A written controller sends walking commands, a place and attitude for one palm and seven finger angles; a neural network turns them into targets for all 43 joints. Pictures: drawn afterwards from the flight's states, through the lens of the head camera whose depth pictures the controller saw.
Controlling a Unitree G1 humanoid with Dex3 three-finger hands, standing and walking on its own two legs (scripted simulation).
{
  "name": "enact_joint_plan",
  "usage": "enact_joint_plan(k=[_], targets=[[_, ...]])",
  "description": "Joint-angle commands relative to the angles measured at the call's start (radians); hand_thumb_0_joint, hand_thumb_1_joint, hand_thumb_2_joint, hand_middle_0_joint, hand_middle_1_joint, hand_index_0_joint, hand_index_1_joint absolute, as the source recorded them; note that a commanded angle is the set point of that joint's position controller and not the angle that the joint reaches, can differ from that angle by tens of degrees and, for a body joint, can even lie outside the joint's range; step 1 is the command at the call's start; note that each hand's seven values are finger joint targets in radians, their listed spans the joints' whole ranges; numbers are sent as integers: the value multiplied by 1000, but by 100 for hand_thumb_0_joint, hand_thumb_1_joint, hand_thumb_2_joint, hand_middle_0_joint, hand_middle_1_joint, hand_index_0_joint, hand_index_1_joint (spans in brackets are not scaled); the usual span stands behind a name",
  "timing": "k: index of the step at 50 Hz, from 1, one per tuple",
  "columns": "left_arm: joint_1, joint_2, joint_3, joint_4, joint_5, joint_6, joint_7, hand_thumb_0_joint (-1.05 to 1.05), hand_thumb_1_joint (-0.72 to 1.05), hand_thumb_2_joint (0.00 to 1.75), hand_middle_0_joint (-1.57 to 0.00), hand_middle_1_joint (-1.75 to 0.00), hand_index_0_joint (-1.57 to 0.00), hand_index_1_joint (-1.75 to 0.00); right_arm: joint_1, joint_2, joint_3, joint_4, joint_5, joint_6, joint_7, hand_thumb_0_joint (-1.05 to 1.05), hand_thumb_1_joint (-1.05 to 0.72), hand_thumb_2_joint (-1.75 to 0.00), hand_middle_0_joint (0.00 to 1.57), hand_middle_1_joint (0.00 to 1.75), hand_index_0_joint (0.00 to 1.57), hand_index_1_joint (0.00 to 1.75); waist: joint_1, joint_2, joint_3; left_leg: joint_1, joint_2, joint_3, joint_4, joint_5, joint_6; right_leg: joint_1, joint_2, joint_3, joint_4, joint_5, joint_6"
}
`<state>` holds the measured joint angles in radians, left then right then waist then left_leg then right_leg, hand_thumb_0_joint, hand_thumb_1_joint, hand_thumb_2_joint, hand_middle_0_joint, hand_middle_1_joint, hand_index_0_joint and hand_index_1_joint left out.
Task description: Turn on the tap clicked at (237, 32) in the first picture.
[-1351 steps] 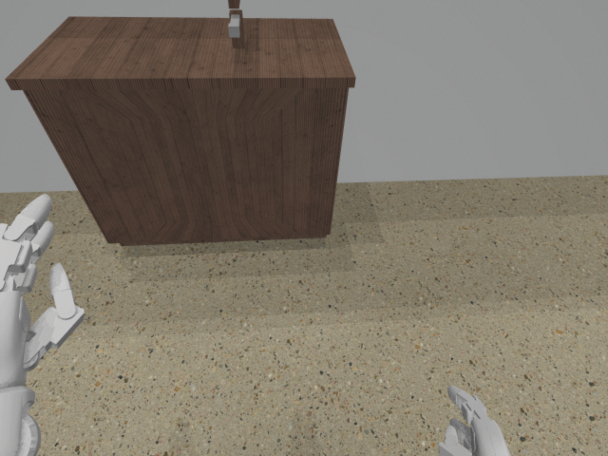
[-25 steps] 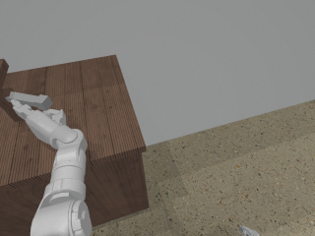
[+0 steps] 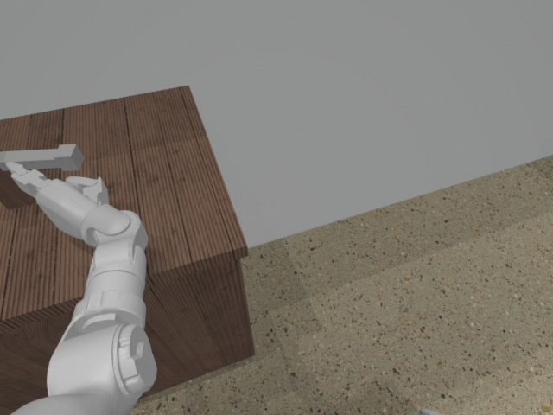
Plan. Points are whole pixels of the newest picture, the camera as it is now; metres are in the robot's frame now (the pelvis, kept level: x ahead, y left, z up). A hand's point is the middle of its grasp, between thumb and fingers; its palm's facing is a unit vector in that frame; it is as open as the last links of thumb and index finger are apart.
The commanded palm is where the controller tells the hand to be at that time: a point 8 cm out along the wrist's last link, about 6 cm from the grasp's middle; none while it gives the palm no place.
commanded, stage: lift the hand up off the lever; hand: left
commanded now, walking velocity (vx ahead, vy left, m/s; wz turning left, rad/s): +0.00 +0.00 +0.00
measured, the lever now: (69, 157) +0.46 +0.32 +0.12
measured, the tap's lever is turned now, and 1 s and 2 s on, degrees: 75 86 86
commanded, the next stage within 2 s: none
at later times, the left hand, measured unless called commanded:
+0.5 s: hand (99, 179) +0.43 +0.27 +0.10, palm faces +0.87 -0.48 -0.05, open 8.1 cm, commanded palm +0.38 +0.29 +0.13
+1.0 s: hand (88, 165) +0.43 +0.27 +0.14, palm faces +0.85 -0.52 -0.05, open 7.8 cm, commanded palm +0.37 +0.28 +0.15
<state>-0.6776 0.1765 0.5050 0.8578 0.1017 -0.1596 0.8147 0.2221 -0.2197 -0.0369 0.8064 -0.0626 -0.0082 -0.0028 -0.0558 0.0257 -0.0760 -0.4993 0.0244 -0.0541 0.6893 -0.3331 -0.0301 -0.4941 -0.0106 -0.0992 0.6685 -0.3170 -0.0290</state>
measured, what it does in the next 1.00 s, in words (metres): stands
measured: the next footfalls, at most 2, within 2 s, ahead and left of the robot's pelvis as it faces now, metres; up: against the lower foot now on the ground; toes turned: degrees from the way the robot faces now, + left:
none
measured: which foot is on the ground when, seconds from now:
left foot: down 0.00-1.00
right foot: down 0.00-1.00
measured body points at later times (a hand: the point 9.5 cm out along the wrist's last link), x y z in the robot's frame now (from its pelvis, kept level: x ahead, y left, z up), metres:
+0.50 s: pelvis +0.00 +0.00 +0.00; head +0.04 +0.00 +0.45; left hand +0.38 +0.29 +0.11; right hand +0.08 -0.25 -0.13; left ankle +0.01 +0.14 -0.72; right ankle +0.01 -0.10 -0.72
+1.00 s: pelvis +0.02 +0.00 +0.01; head +0.04 -0.01 +0.46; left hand +0.38 +0.30 +0.14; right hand +0.15 -0.24 -0.11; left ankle +0.01 +0.14 -0.72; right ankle +0.01 -0.10 -0.72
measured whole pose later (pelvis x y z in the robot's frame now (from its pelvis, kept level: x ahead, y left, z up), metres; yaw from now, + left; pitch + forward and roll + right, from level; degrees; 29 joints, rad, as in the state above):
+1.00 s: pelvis +0.02 +0.00 +0.01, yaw +0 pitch +5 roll +0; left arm -0.61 0.14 0.44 0.63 0.04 0.04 0.75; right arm 0.20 -0.22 -0.04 0.79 -0.04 -0.02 0.00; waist -0.01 0.04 -0.07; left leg -0.36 0.02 -0.04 0.59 -0.32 -0.03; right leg -0.36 -0.01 -0.09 0.57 -0.31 -0.02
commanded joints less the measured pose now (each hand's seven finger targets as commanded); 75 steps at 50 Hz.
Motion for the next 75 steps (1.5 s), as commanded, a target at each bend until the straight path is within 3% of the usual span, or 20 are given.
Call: enact_joint_plan(k=[1,9,12,16,24,30,36,38,39,42,43,49,54,58,59,65,67,69,72,75], targets=[[-540,335,-31,-221,56,-70,-25,0,90,90,-15,-15,-15,-15,1,-139,-39,-105,-2,-23,-15,0,-90,-90,20,30,20,30,-24,14,-330,65,-37,45,-71,128,57,187,-9,57,-97,177,19],[-540,352,-2,-238,55,-71,-20,0,90,90,-15,-15,-15,-15,9,-140,-43,-111,-6,-18,-8,0,-90,-90,20,30,20,30,-13,35,-366,86,-35,45,-70,170,55,206,1,51,-91,208,16],[-530,312,-35,-259,55,-66,-18,0,90,90,-15,-15,-15,-15,11,-137,-43,-116,-8,-24,-2,0,-90,-90,20,30,20,30,-16,18,-362,95,-34,47,-70,189,56,205,5,45,-86,231,16],[-520,346,-16,-273,57,-50,-21,0,90,90,-15,-15,-15,-15,4,-141,-43,-120,-4,-22,-4,0,-90,-90,20,30,20,30,-12,-1,-336,82,-32,49,-84,170,57,220,2,47,-100,212,18],[-530,355,-14,-365,54,-37,-24,0,90,90,-15,-15,-15,-15,-11,-136,-43,-118,-5,-32,-9,0,-90,-90,20,30,20,30,1,49,-361,126,-33,52,-96,201,55,252,2,48,-107,239,13],[-516,333,-41,-397,51,-11,-35,0,90,90,-15,-15,-15,-15,-28,-133,-39,-124,0,-39,-12,0,-90,-90,20,30,20,30,-1,30,-324,134,-30,53,-107,209,55,256,0,47,-116,251,14],[-515,291,-74,-482,47,3,-36,0,90,90,-15,-15,-15,-15,-44,-126,-41,-126,-1,-53,-12,0,-90,-90,20,30,20,30,12,73,-361,193,-28,48,-109,267,47,263,4,37,-105,285,5],[-445,263,-81,-488,34,26,-40,0,90,90,-15,-15,-15,-15,-50,-126,-43,-131,2,-54,-10,0,-90,-90,20,30,20,30,22,65,-380,204,-31,58,-104,302,46,287,4,37,-105,329,6],[-408,269,-65,-465,24,45,-45,0,90,90,-15,-15,-15,-15,-49,-129,-44,-127,4,-48,-11,0,-90,-90,20,30,20,30,27,50,-364,197,-29,51,-112,304,42,298,5,31,-109,325,5],[-309,173,-107,-367,-22,123,-71,0,90,90,-15,-15,-15,-15,-51,-134,-41,-133,22,-40,-11,0,-90,-90,20,30,20,30,29,-35,-280,170,-30,55,-139,286,40,302,5,24,-138,319,11],[-315,187,-96,-377,-29,140,-71,0,90,90,-15,-15,-15,-15,-60,-139,-39,-139,26,-37,-13,0,-90,-90,20,30,20,30,31,-51,-270,169,-30,57,-146,279,44,306,2,26,-148,312,12],[-416,189,-106,-509,-20,128,-49,0,90,90,-15,-15,-15,-15,-89,-125,-37,-135,23,-51,-14,0,-90,-90,20,30,20,30,35,-16,-270,217,-29,47,-161,292,41,304,-1,26,-160,296,11],[-332,168,-111,-510,-16,173,-55,0,90,90,-15,-15,-15,-15,-93,-122,-41,-137,22,-46,-12,0,-90,-90,20,30,20,30,59,27,-320,251,-31,58,-160,365,33,344,-1,24,-149,364,4],[-316,183,-103,-595,-28,200,-62,0,90,90,-15,-15,-15,-15,-102,-118,-40,-152,30,-40,-19,0,-90,-90,20,30,20,30,65,-31,-350,271,-26,68,-160,441,37,407,-9,27,-149,470,9],[-305,170,-110,-621,-33,204,-67,0,90,90,-15,-15,-15,-15,-110,-116,-41,-153,31,-39,-20,0,-90,-90,20,30,20,30,72,1,-345,283,-25,65,-166,455,32,408,-7,25,-150,467,7],[-224,95,-162,-666,-47,248,-79,0,90,90,-15,-15,-15,-15,-137,-108,-37,-156,40,-47,-15,0,-90,-90,20,30,20,30,77,-2,-282,314,-18,64,-185,496,24,398,-7,14,-165,466,5],[-203,111,-145,-660,-55,272,-85,0,90,90,-15,-15,-15,-15,-143,-113,-37,-156,45,-48,-18,0,-90,-90,20,30,20,30,81,-61,-260,303,-17,61,-197,482,27,414,-8,13,-177,471,7],[-209,100,-153,-673,-64,296,-91,0,90,90,-15,-15,-15,-15,-167,-113,-33,-155,50,-44,-23,0,-90,-90,20,30,20,30,83,-18,-236,312,-20,63,-211,459,25,406,-10,13,-190,441,6],[-209,120,-137,-697,-69,307,-84,0,90,90,-15,-15,-15,-15,-179,-107,-28,-159,51,-51,-26,0,-90,-90,20,30,20,30,92,-48,-240,311,-23,65,-221,440,29,425,-14,19,-202,438,9],[-274,122,-157,-728,-57,306,-83,0,90,90,-15,-15,-15,-15,-196,-102,-23,-152,48,-54,-28,0,-90,-90,20,30,20,30,84,-9,-239,322,-23,62,-231,417,25,409,-16,22,-208,397,6]])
